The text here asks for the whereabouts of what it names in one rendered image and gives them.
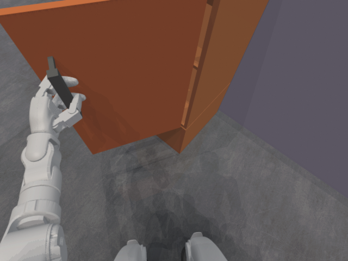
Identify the robot left upper arm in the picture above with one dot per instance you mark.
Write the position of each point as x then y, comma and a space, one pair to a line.
40, 243

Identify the robot left shin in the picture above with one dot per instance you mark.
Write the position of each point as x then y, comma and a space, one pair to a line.
132, 242

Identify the cupboard door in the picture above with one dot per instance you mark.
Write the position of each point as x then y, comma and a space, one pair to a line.
133, 60

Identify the robot left forearm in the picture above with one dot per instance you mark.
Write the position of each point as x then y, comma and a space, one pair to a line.
38, 202

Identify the robot left thigh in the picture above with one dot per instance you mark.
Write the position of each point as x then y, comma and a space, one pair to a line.
132, 252

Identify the handle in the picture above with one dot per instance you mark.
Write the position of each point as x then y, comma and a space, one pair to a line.
58, 83

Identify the robot left hand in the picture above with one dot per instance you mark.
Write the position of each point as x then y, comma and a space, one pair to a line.
43, 110

